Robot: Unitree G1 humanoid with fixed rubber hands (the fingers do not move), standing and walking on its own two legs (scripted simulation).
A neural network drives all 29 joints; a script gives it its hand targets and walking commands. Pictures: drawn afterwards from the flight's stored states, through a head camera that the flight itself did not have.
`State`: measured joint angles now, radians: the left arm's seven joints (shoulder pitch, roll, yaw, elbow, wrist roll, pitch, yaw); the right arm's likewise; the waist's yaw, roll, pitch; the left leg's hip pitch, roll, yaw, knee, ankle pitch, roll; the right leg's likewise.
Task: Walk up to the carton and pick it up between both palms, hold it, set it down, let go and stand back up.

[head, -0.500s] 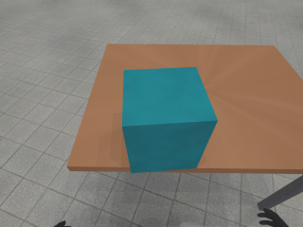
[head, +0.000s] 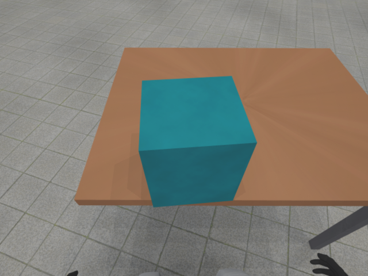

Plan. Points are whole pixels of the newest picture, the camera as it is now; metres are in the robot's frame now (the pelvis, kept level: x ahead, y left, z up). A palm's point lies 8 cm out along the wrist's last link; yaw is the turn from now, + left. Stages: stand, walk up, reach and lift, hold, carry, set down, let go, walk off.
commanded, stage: walk up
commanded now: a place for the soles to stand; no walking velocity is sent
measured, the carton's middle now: (190, 144) +0.39 +0.00 +0.04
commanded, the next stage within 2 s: reach and lift in 0.02 s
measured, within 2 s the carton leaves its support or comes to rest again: neither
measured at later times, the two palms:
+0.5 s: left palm (82, 254) +0.18 +0.25 -0.07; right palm (328, 259) +0.15 -0.28 -0.06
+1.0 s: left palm (82, 256) +0.17 +0.24 -0.04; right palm (313, 250) +0.16 -0.24 -0.02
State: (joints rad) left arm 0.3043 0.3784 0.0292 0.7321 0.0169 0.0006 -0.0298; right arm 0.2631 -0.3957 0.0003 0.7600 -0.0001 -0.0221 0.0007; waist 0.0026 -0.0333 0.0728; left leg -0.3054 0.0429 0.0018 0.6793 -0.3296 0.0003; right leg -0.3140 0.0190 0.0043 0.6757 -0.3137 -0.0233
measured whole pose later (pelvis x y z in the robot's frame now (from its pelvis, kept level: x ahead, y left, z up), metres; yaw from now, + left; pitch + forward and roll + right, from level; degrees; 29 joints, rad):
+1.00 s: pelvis +0.00 +0.00 +0.02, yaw +0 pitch +0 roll +0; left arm 0.24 0.27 0.00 0.34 -0.13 0.07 0.08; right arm 0.24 -0.17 -0.08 0.57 -0.01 -0.26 0.06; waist 0.02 -0.07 0.04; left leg -0.23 0.04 0.00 0.37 -0.15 -0.02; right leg -0.24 0.02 0.00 0.39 -0.15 -0.02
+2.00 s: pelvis +0.02 -0.01 +0.03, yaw +0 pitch +2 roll +1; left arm 0.13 0.23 -0.03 -0.12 -0.22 0.30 0.16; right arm 0.16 -0.26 -0.02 0.04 0.17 0.08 -0.01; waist 0.02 -0.04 0.00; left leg -0.21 0.04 0.00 0.33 -0.15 -0.03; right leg -0.24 0.02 0.00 0.37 -0.17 -0.02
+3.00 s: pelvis +0.02 -0.01 +0.03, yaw +0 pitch +2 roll +0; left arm -0.52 0.26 0.16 0.02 -0.19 0.74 0.09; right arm -0.59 -0.43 0.02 0.36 0.32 0.41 -0.04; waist 0.01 -0.03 0.00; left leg -0.21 0.04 0.00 0.31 -0.14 -0.03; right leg -0.24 0.02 0.00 0.36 -0.15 -0.02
